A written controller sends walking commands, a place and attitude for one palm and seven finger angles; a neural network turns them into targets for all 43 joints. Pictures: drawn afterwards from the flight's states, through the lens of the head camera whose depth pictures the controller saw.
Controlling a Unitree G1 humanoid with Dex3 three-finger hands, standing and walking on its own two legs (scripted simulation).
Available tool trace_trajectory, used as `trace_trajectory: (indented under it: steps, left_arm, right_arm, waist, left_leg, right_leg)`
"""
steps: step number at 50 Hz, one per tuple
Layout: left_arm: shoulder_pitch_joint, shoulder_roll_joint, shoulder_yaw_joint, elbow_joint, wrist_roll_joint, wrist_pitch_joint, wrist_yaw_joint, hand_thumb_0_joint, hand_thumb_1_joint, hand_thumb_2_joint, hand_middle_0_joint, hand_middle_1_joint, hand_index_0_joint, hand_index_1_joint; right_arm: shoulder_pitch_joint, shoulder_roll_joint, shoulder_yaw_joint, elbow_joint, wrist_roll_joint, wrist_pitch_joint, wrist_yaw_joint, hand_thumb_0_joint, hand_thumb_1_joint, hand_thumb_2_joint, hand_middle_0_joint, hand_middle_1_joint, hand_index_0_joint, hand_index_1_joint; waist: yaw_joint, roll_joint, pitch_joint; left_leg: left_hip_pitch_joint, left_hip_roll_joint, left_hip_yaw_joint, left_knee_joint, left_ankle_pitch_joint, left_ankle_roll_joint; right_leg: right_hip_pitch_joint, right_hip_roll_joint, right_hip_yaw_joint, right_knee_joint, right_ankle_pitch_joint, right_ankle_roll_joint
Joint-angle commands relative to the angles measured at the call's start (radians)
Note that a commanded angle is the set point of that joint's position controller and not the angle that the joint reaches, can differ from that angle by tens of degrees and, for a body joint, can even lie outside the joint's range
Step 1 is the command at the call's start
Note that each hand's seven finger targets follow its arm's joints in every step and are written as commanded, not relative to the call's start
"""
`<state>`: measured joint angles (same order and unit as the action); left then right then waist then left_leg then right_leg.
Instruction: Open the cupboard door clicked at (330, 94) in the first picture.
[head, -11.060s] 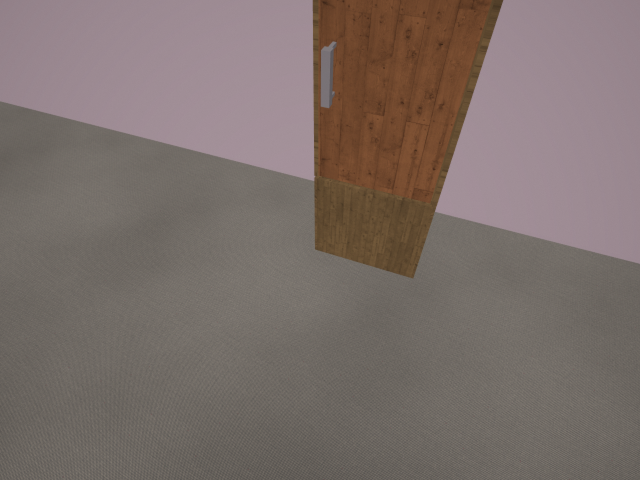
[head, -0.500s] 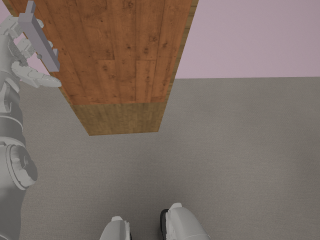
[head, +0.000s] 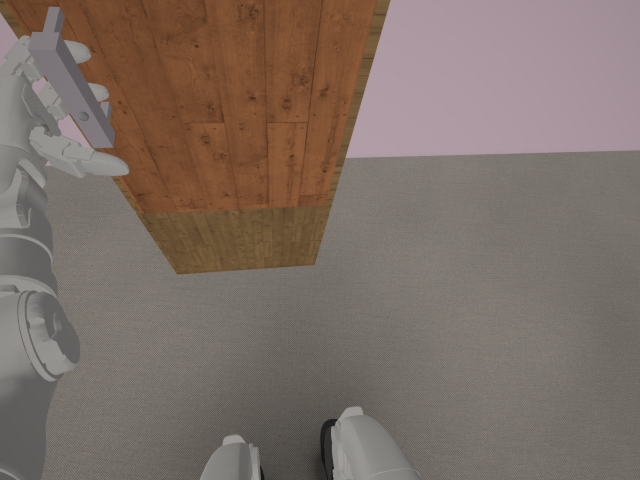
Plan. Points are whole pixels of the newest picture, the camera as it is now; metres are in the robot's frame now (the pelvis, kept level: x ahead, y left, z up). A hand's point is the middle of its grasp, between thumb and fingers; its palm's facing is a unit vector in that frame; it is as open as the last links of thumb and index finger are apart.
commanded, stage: slide the fingers in behind the handle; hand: left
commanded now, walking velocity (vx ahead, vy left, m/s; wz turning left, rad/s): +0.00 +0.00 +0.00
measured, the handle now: (81, 83) +0.57 +0.23 +0.08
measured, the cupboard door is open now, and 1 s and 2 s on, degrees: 0 0 45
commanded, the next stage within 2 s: close the thumb around the handle in 0.08 s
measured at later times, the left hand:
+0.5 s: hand (78, 121) +0.51 +0.22 +0.08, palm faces -0.01 -1.00 -0.01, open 11.0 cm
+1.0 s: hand (88, 122) +0.51 +0.21 +0.08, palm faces -0.01 -1.00 -0.02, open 6.5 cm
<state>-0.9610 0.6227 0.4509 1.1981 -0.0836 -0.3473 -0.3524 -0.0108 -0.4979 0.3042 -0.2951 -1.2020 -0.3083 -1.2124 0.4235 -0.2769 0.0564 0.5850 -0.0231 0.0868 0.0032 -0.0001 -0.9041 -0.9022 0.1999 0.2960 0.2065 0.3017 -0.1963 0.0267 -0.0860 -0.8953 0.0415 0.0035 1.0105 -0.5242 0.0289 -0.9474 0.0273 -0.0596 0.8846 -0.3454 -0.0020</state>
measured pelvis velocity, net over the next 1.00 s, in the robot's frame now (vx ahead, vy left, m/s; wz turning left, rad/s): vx -0.01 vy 0.00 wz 0.00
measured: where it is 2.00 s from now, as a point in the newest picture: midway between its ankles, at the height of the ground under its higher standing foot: outside the picture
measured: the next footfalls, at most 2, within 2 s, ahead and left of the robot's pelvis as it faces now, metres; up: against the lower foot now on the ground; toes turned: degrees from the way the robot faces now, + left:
none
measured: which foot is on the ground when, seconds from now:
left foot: down 0.00-1.00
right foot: down 0.00-1.00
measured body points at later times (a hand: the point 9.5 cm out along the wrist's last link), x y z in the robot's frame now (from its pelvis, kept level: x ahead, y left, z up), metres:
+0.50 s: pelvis +0.00 +0.00 +0.00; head +0.14 +0.03 +0.43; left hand +0.51 +0.28 +0.08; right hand +0.00 -0.26 -0.10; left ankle -0.04 +0.09 -0.68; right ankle +0.03 -0.13 -0.68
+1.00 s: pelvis -0.01 +0.00 +0.00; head +0.13 +0.02 +0.43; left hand +0.50 +0.27 +0.09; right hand -0.01 -0.26 -0.11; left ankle -0.04 +0.09 -0.68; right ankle +0.03 -0.13 -0.68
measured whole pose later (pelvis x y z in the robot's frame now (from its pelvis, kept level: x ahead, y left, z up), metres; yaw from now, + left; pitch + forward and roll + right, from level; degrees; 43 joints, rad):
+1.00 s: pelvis -0.01 +0.00 +0.00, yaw +0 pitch +22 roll -4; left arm -0.94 0.59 0.44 1.18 -0.08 -0.36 -0.33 0.00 0.62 0.80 -0.30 -1.32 -0.32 -1.33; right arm 0.42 -0.28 0.05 0.59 -0.02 0.08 0.00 0.00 -0.90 -0.90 0.20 0.30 0.21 0.30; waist -0.19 0.03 -0.09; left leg -0.89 0.04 0.01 1.02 -0.52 0.03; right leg -0.94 0.02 -0.06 0.89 -0.34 0.00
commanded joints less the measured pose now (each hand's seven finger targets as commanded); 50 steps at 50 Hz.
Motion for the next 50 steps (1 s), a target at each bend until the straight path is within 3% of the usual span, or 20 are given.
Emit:
trace_trajectory:
  steps: [1,5,9,11,13,16,19,20,23,27,31,33,34,36,37,41,43,44,46,50]
  left_arm:
    - [-0.418,0.244,0.004,-0.227,-0.021,-0.068,0.003,0.000,-0.500,0.300,-0.300,-1.200,-0.300,-1.200]
    - [-0.424,0.261,0.024,-0.214,-0.029,-0.071,0.008,0.000,-0.500,0.300,-0.300,-1.200,-0.300,-1.200]
    - [-0.425,0.263,0.023,-0.242,-0.017,-0.080,0.011,0.000,-0.500,0.300,-0.300,-1.200,-0.300,-1.200]
    - [-0.388,0.265,0.033,-0.224,-0.026,-0.077,0.007,0.000,-0.388,0.348,-0.308,-1.212,-0.308,-1.212]
    - [-0.389,0.253,0.025,-0.242,-0.033,-0.080,-0.001,0.000,-0.276,0.396,-0.316,-1.224,-0.316,-1.224]
    - [-0.396,0.212,-0.007,-0.246,-0.035,-0.074,-0.003,0.000,-0.108,0.468,-0.328,-1.242,-0.328,-1.242]
    - [-0.402,0.224,0.007,-0.230,-0.039,-0.072,0.002,0.000,0.060,0.540,-0.340,-1.260,-0.340,-1.260]
    - [-0.408,0.224,0.006,-0.227,-0.040,-0.072,0.003,0.000,0.116,0.564,-0.344,-1.266,-0.344,-1.266]
    - [-0.418,0.250,0.015,-0.239,-0.031,-0.081,0.004,0.000,0.284,0.636,-0.356,-1.284,-0.356,-1.284]
    - [-0.420,0.212,-0.005,-0.273,-0.037,-0.090,0.001,0.000,0.508,0.732,-0.372,-1.308,-0.372,-1.308]
    - [-0.396,0.240,0.022,-0.204,-0.040,-0.069,0.004,0.000,0.732,0.828,-0.388,-1.332,-0.388,-1.332]
    - [-0.400,0.264,0.032,-0.244,-0.029,-0.081,0.008,0.000,0.844,0.876,-0.396,-1.344,-0.396,-1.344]
    - [-0.406,0.240,0.009,-0.251,-0.025,-0.083,0.009,0.000,0.900,0.900,-0.400,-1.350,-0.400,-1.350]
    - [-0.383,0.256,0.028,-0.213,-0.027,-0.079,0.014,0.000,0.900,0.900,-0.400,-1.350,-0.400,-1.350]
    - [-0.410,0.245,0.015,-0.221,-0.030,-0.084,0.012,0.000,0.900,0.900,-0.400,-1.350,-0.400,-1.350]
    - [-0.408,0.282,0.045,-0.206,-0.024,-0.078,0.017,0.000,0.900,0.900,-0.400,-1.350,-0.400,-1.350]
    - [-0.417,0.281,0.042,-0.240,-0.020,-0.087,0.020,0.000,0.900,0.900,-0.400,-1.350,-0.400,-1.350]
    - [-0.420,0.237,0.008,-0.252,-0.021,-0.087,0.019,0.000,0.900,0.900,-0.400,-1.350,-0.400,-1.350]
    - [-0.418,0.244,0.019,-0.236,-0.026,-0.087,0.027,0.000,0.900,0.900,-0.400,-1.350,-0.400,-1.350]
    - [-0.451,0.249,0.012,-0.237,-0.016,-0.091,0.034,0.000,0.900,0.900,-0.400,-1.350,-0.400,-1.350]
  right_arm:
    - [0.191,-0.186,-0.069,-0.032,0.000,-0.006,-0.017,0.000,-0.900,-0.900,0.200,0.300,0.200,0.300]
    - [0.194,-0.190,-0.070,-0.028,0.000,-0.006,-0.019,0.000,-0.900,-0.900,0.200,0.300,0.200,0.300]
    - [0.191,-0.185,-0.071,-0.031,-0.003,-0.006,-0.017,0.000,-0.900,-0.900,0.200,0.300,0.200,0.300]
    - [0.190,-0.187,-0.071,-0.036,-0.002,-0.005,-0.016,0.000,-0.900,-0.900,0.200,0.300,0.200,0.300]
    - [0.185,-0.186,-0.070,-0.038,0.000,-0.005,-0.016,0.000,-0.900,-0.900,0.200,0.300,0.200,0.300]
    - [0.182,-0.184,-0.073,-0.037,0.001,-0.004,-0.015,0.000,-0.900,-0.900,0.200,0.300,0.200,0.300]
    - [0.184,-0.185,-0.072,-0.030,0.000,-0.004,-0.017,0.000,-0.900,-0.900,0.200,0.300,0.200,0.300]
    - [0.184,-0.186,-0.072,-0.028,0.000,-0.005,-0.018,0.000,-0.900,-0.900,0.200,0.300,0.200,0.300]
    - [0.182,-0.186,-0.070,-0.029,-0.001,-0.008,-0.020,0.000,-0.900,-0.900,0.200,0.300,0.200,0.300]
    - [0.184,-0.184,-0.074,-0.034,-0.003,-0.013,-0.017,0.000,-0.900,-0.900,0.200,0.300,0.200,0.300]
    - [0.183,-0.190,-0.071,-0.026,-0.001,-0.010,-0.017,0.000,-0.900,-0.900,0.200,0.300,0.200,0.300]
    - [0.178,-0.187,-0.069,-0.037,-0.001,-0.010,-0.018,0.000,-0.900,-0.900,0.200,0.300,0.200,0.300]
    - [0.175,-0.183,-0.069,-0.035,-0.001,-0.011,-0.017,0.000,-0.900,-0.900,0.200,0.300,0.200,0.300]
    - [0.175,-0.187,-0.069,-0.035,0.000,-0.010,-0.017,0.000,-0.900,-0.900,0.200,0.300,0.200,0.300]
    - [0.178,-0.188,-0.066,-0.035,-0.002,-0.012,-0.019,0.000,-0.900,-0.900,0.200,0.300,0.200,0.300]
    - [0.177,-0.189,-0.067,-0.040,0.001,-0.014,-0.022,0.000,-0.900,-0.900,0.200,0.300,0.200,0.300]
    - [0.178,-0.185,-0.068,-0.041,-0.001,-0.015,-0.021,0.000,-0.900,-0.900,0.200,0.300,0.200,0.300]
    - [0.177,-0.181,-0.068,-0.040,0.000,-0.016,-0.018,0.000,-0.900,-0.900,0.200,0.300,0.200,0.300]
    - [0.178,-0.186,-0.071,-0.033,-0.001,-0.016,-0.018,0.000,-0.900,-0.900,0.200,0.300,0.200,0.300]
    - [0.178,-0.186,-0.069,-0.026,-0.001,-0.019,-0.019,0.000,-0.900,-0.900,0.200,0.300,0.200,0.300]
  waist:
    - [-0.006,0.171,-0.501]
    - [-0.008,0.132,-0.500]
    - [0.004,0.188,-0.526]
    - [0.005,0.137,-0.519]
    - [0.010,0.176,-0.532]
    - [0.000,0.159,-0.503]
    - [0.000,0.168,-0.501]
    - [-0.009,0.132,-0.482]
    - [-0.002,0.158,-0.506]
    - [0.003,0.202,-0.540]
    - [-0.003,0.105,-0.478]
    - [0.016,0.169,-0.526]
    - [0.008,0.166,-0.514]
    - [0.008,0.126,-0.470]
    - [-0.004,0.125,-0.476]
    - [0.005,0.114,-0.486]
    - [0.015,0.168,-0.522]
    - [0.011,0.198,-0.526]
    - [0.002,0.137,-0.498]
    - [-0.003,0.153,-0.495]
  left_leg:
    - [0.278,-0.011,-0.050,-0.113,0.543,-0.018]
    - [0.267,-0.011,-0.053,-0.108,0.544,-0.017]
    - [0.296,-0.012,-0.051,-0.103,0.578,-0.022]
    - [0.275,-0.011,-0.051,-0.105,0.572,-0.019]
    - [0.291,-0.012,-0.049,-0.105,0.590,-0.022]
    - [0.301,-0.010,-0.054,-0.113,0.584,-0.023]
    - [0.303,-0.010,-0.055,-0.109,0.582,-0.026]
    - [0.287,-0.009,-0.057,-0.112,0.559,-0.023]
    - [0.286,-0.013,-0.055,-0.110,0.560,-0.022]
    - [0.351,-0.009,-0.066,-0.105,0.633,-0.035]
    - [0.254,-0.012,-0.053,-0.112,0.525,-0.018]
    - [0.272,-0.017,-0.051,-0.112,0.549,-0.023]
    - [0.289,-0.014,-0.054,-0.112,0.554,-0.025]
    - [0.248,-0.013,-0.051,-0.117,0.515,-0.020]
    - [0.247,-0.015,-0.052,-0.114,0.516,-0.016]
    - [0.220,-0.018,-0.046,-0.116,0.472,-0.013]
    - [0.263,-0.017,-0.052,-0.114,0.522,-0.021]
    - [0.297,-0.016,-0.058,-0.115,0.550,-0.030]
    - [0.284,-0.011,-0.057,-0.113,0.524,-0.024]
    - [0.270,-0.014,-0.055,-0.115,0.499,-0.021]
  right_leg:
    - [0.318,0.023,0.024,-0.037,0.363,-0.024]
    - [0.326,0.025,0.025,-0.037,0.367,-0.023]
    - [0.319,0.023,0.027,-0.030,0.381,-0.025]
    - [0.343,0.025,0.026,-0.031,0.392,-0.024]
    - [0.340,0.025,0.028,-0.030,0.398,-0.026]
    - [0.319,0.026,0.020,-0.038,0.375,-0.024]
    - [0.306,0.026,0.021,-0.037,0.369,-0.024]
    - [0.306,0.026,0.017,-0.039,0.360,-0.021]
    - [0.318,0.024,0.024,-0.034,0.368,-0.025]
    - [0.291,0.026,0.016,-0.027,0.370,-0.029]
    - [0.326,0.026,0.021,-0.040,0.352,-0.022]
    - [0.341,0.022,0.027,-0.029,0.368,-0.026]
    - [0.324,0.024,0.023,-0.031,0.362,-0.025]
    - [0.328,0.024,0.024,-0.038,0.343,-0.024]
    - [0.327,0.026,0.025,-0.035,0.351,-0.026]
    - [0.347,0.023,0.031,-0.037,0.333,-0.022]
    - [0.339,0.021,0.030,-0.029,0.352,-0.025]
    - [0.310,0.021,0.022,-0.028,0.343,-0.026]
    - [0.307,0.025,0.022,-0.038,0.330,-0.021]
    - [0.306,0.023,0.026,-0.039,0.321,-0.022]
